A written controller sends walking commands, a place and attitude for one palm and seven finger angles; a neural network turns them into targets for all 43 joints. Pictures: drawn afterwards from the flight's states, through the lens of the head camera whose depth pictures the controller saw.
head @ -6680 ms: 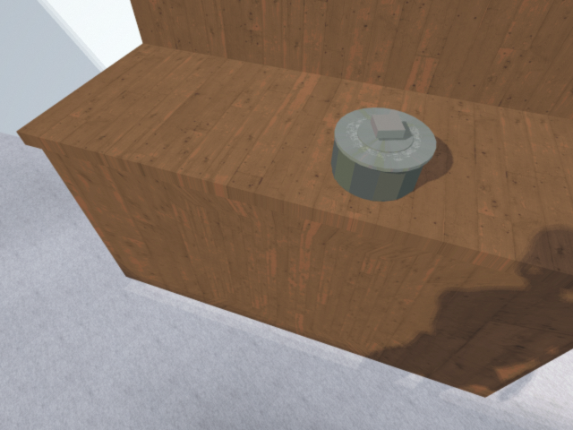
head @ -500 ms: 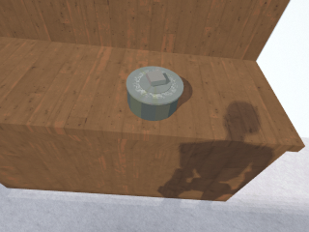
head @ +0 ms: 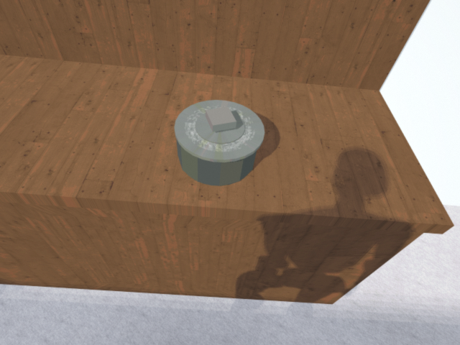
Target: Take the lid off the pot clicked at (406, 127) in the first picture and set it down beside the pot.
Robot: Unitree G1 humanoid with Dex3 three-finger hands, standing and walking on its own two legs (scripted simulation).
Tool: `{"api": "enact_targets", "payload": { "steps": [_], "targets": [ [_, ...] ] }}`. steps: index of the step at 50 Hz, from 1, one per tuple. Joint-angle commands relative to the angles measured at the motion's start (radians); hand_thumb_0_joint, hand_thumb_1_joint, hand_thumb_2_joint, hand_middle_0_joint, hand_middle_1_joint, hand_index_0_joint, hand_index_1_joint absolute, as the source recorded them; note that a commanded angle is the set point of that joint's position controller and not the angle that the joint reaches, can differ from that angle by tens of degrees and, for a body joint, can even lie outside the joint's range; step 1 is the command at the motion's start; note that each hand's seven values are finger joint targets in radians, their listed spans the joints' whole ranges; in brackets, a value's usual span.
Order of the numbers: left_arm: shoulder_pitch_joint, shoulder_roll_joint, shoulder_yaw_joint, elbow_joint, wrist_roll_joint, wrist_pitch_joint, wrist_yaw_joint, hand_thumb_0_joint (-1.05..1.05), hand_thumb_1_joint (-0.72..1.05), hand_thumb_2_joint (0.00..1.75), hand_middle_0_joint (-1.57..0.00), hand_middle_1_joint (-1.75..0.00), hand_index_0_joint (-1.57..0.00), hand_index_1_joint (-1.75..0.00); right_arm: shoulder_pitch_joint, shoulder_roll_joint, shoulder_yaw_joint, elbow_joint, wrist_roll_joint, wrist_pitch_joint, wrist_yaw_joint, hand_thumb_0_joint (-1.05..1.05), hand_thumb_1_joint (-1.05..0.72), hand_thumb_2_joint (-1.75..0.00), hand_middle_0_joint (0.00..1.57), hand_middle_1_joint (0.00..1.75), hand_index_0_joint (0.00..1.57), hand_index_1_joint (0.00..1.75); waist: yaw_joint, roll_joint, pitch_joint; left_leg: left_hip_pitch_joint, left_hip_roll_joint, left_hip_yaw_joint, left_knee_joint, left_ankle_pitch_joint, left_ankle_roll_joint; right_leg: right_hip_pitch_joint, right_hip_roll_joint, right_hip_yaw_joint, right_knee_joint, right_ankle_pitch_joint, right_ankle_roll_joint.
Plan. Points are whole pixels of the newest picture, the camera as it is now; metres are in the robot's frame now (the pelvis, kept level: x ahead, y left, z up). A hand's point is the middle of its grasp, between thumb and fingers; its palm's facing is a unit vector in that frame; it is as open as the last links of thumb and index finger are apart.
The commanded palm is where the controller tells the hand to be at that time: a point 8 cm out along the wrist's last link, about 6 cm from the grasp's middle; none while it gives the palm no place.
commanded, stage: shuffle to correct the standing spot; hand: left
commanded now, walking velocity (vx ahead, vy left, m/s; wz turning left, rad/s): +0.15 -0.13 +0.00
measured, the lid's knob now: (220, 118) +0.54 +0.07 +0.09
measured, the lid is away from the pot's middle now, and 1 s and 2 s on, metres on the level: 0.00 0.00 0.00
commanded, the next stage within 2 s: come to a stop and stand still in 0.48 s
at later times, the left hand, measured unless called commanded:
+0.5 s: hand (156, 329) +0.18 +0.15 -0.17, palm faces -0.01 -0.99 -0.16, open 7.3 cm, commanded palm none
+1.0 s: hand (177, 330) +0.18 +0.11 -0.17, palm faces +0.08 -0.97 -0.24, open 7.3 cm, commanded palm none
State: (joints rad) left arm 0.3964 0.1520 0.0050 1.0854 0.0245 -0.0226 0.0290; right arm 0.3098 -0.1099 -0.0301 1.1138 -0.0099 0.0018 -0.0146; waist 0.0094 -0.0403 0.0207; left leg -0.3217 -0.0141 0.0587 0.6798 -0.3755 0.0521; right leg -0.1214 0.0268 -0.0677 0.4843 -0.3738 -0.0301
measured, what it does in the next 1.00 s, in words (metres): walks ahead: right foot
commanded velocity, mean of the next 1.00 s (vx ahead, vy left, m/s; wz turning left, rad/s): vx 0.00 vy -0.01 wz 0.00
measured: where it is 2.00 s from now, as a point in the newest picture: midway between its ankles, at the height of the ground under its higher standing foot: outside the picture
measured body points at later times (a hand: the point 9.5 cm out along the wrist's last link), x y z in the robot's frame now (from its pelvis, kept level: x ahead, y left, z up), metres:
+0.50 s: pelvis +0.09 -0.03 +0.02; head +0.15 +0.00 +0.46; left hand +0.18 +0.20 -0.15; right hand +0.04 -0.23 -0.13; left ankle +0.02 +0.08 -0.73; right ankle +0.15 -0.21 -0.65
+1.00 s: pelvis +0.11 -0.09 +0.00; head +0.15 -0.06 +0.45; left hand +0.18 +0.16 -0.15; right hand +0.22 -0.33 -0.13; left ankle +0.09 +0.01 -0.67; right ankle +0.18 -0.20 -0.73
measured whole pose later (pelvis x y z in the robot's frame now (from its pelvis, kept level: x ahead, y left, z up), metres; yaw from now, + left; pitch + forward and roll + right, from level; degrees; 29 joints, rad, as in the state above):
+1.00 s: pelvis +0.11 -0.09 +0.00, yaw +3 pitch +0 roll +0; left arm 0.17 0.21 0.03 0.92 0.05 0.01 0.06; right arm 0.13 -0.17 -0.06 0.92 0.00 0.07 -0.01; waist 0.02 -0.05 0.10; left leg -0.46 -0.03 0.03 1.03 -0.50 -0.05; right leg -0.34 -0.05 -0.08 0.53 -0.19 -0.02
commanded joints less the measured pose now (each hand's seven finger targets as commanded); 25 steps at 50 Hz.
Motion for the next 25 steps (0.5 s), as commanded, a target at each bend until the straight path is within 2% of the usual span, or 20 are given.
{"api": "enact_targets", "payload": {
  "steps": [1,2,3,4,5,6,7,8,9,10,11,13,15,16,17,20,22,25],
  "targets": [
    [0.111,0.108,0.033,-0.008,0.002,-0.019,0.009,0.0,0.9,0.9,-0.2,-0.3,-0.2,-0.3,-0.064,-0.053,-0.019,-0.093,0.002,-0.044,-0.006,0.0,-0.9,-0.9,0.2,0.3,0.2,0.3,0.021,-0.063,0.087,-0.192,0.018,0.009,0.046,-0.069,-0.008,0.095,-0.275,0.253,-0.133,0.439,-0.196],
    [0.095,0.105,0.033,-0.006,0.002,-0.019,0.01,0.0,0.9,0.9,-0.2,-0.3,-0.2,-0.3,-0.048,-0.046,-0.015,-0.088,0.002,-0.047,-0.008,0.0,-0.9,-0.9,0.2,0.3,0.2,0.3,0.002,-0.063,0.086,-0.12,0.018,0.015,-0.035,-0.036,-0.008,0.06,-0.254,0.214,-0.093,0.488,-0.171],
    [0.06,0.102,0.03,-0.009,-0.002,-0.018,0.009,0.0,0.9,0.9,-0.2,-0.3,-0.2,-0.3,0.013,-0.038,-0.012,-0.066,0.001,-0.052,-0.01,0.0,-0.9,-0.9,0.2,0.3,0.2,0.3,-0.034,-0.055,0.063,0.03,0.014,0.02,-0.171,0.073,-0.006,-0.015,-0.212,0.148,-0.017,0.522,-0.129],
    [0.035,0.083,0.026,-0.018,-0.007,-0.018,0.004,0.0,0.9,0.9,-0.2,-0.3,-0.2,-0.3,0.1,-0.072,-0.018,-0.034,-0.001,-0.061,-0.016,0.0,-0.9,-0.9,0.2,0.3,0.2,0.3,-0.068,0.027,0.031,0.213,0.074,-0.104,-0.253,0.264,0.03,-0.135,-0.127,0.074,0.169,0.516,-0.072],
    [0.029,0.05,0.021,-0.041,-0.014,-0.019,-0.002,0.0,0.9,0.9,-0.2,-0.3,-0.2,-0.3,0.207,-0.163,-0.037,-0.008,-0.012,-0.066,-0.027,0.0,-0.9,-0.9,0.2,0.3,0.2,0.3,-0.094,0.247,-0.03,0.371,0.3,-0.402,-0.309,0.52,0.133,-0.317,-0.02,-0.027,0.403,0.158,-0.01],
    [-0.022,0.068,0.022,-0.077,-0.015,-0.019,0.0,0.0,0.9,0.9,-0.2,-0.3,-0.2,-0.3,0.266,-0.203,-0.045,-0.007,-0.013,-0.054,-0.031,0.0,-0.9,-0.9,0.2,0.3,0.2,0.3,-0.112,0.257,-0.027,0.404,0.419,-0.522,-0.36,0.679,0.222,-0.419,-0.001,0.025,0.578,-0.212,-0.017],
    [-0.062,0.091,0.036,-0.082,-0.001,-0.007,0.008,0.0,0.9,0.9,-0.2,-0.3,-0.2,-0.3,0.258,-0.189,-0.037,-0.001,-0.017,-0.047,-0.034,0.0,-0.9,-0.9,0.2,0.3,0.2,0.3,-0.102,0.215,0.027,0.333,0.423,-0.504,-0.353,0.72,0.232,-0.457,-0.035,0.1,0.677,-0.209,-0.027],
    [-0.095,0.08,0.041,-0.085,0.001,0.001,0.007,0.0,0.9,0.9,-0.2,-0.3,-0.2,-0.3,0.218,-0.148,-0.03,-0.009,-0.015,-0.049,-0.039,0.0,-0.9,-0.9,0.2,0.3,0.2,0.3,-0.082,0.135,0.08,0.246,0.411,-0.467,-0.365,0.714,0.229,-0.48,-0.055,0.122,0.725,-0.164,-0.022],
    [-0.096,0.064,0.043,-0.086,0.002,0.005,0.0,0.0,0.9,0.9,-0.2,-0.3,-0.2,-0.3,0.166,-0.129,-0.021,-0.03,-0.014,-0.055,-0.04,0.0,-0.9,-0.9,0.2,0.3,0.2,0.3,-0.049,0.108,0.106,0.2,0.385,-0.407,-0.375,0.671,0.21,-0.489,-0.069,0.131,0.738,-0.125,-0.013],
    [-0.09,0.051,0.044,-0.086,0.002,0.009,-0.007,0.0,0.9,0.9,-0.2,-0.3,-0.2,-0.3,0.132,-0.115,-0.017,-0.046,-0.012,-0.061,-0.04,0.0,-0.9,-0.9,0.2,0.3,0.2,0.3,-0.031,0.105,0.106,0.171,0.351,-0.348,-0.388,0.633,0.185,-0.476,-0.071,0.125,0.748,-0.077,-0.005],
    [-0.085,0.041,0.044,-0.091,0.0,0.013,-0.014,0.0,0.9,0.9,-0.2,-0.3,-0.2,-0.3,0.109,-0.113,-0.018,-0.062,-0.012,-0.069,-0.039,0.0,-0.9,-0.9,0.2,0.3,0.2,0.3,-0.017,0.066,0.095,0.156,0.334,-0.31,-0.4,0.61,0.171,-0.469,-0.07,0.118,0.749,-0.047,0.001],
    [-0.087,0.024,0.045,-0.092,0.002,0.026,-0.021,0.0,0.9,0.9,-0.2,-0.3,-0.2,-0.3,0.106,-0.112,-0.014,-0.063,-0.011,-0.073,-0.036,0.0,-0.9,-0.9,0.2,0.3,0.2,0.3,-0.007,0.133,0.064,0.173,0.278,-0.204,-0.409,0.605,0.132,-0.486,-0.063,0.097,0.774,0.031,0.014],
    [-0.115,0.03,0.049,-0.107,0.003,0.035,-0.025,0.0,0.9,0.9,-0.2,-0.3,-0.2,-0.3,0.123,-0.112,-0.014,-0.067,-0.013,-0.072,-0.035,0.0,-0.9,-0.9,0.2,0.3,0.2,0.3,-0.015,0.179,0.049,0.22,0.26,-0.161,-0.4,0.636,0.118,-0.54,-0.061,0.082,0.778,0.061,0.025],
    [-0.139,0.032,0.05,-0.119,0.0,0.033,-0.027,0.0,0.9,0.9,-0.2,-0.3,-0.2,-0.3,0.13,-0.109,-0.016,-0.071,-0.012,-0.073,-0.035,0.0,-0.9,-0.9,0.2,0.3,0.2,0.3,-0.016,0.159,0.057,0.21,0.27,-0.165,-0.406,0.609,0.115,-0.55,-0.076,0.093,0.753,0.067,0.027],
    [-0.159,0.027,0.049,-0.13,0.002,0.037,-0.029,0.0,0.9,0.9,-0.2,-0.3,-0.2,-0.3,0.138,-0.118,-0.016,-0.071,-0.015,-0.068,-0.034,0.0,-0.9,-0.9,0.2,0.3,0.2,0.3,-0.023,0.179,0.057,0.222,0.263,-0.153,-0.406,0.601,0.112,-0.561,-0.073,0.08,0.739,0.075,0.032],
    [-0.262,0.026,0.043,-0.175,0.003,0.038,-0.034,0.0,0.9,0.9,-0.2,-0.3,-0.2,-0.3,0.188,-0.13,-0.021,-0.074,-0.024,-0.058,-0.034,0.0,-0.9,-0.9,0.2,0.3,0.2,0.3,-0.061,0.182,0.066,0.275,0.278,-0.166,-0.375,0.671,0.115,-0.603,-0.085,0.055,0.642,0.057,0.032],
    [-0.302,0.028,0.039,-0.198,0.0,0.033,-0.036,0.0,0.9,0.9,-0.2,-0.3,-0.2,-0.3,0.187,-0.141,-0.027,-0.081,-0.027,-0.056,-0.03,0.0,-0.9,-0.9,0.2,0.3,0.2,0.3,-0.069,0.192,0.06,0.269,0.29,-0.164,-0.366,0.646,0.11,-0.56,-0.103,0.044,0.537,0.045,0.027],
    [-0.329,0.033,0.039,-0.216,-0.007,0.028,-0.039,0.0,0.9,0.9,-0.2,-0.3,-0.2,-0.3,0.167,-0.166,-0.037,-0.098,-0.031,-0.044,-0.03,0.0,-0.9,-0.9,0.2,0.3,0.2,0.3,-0.076,0.22,0.03,0.262,0.286,-0.141,-0.31,0.71,0.085,-0.451,-0.087,0.01,0.355,0.035,0.016]
  ]
}}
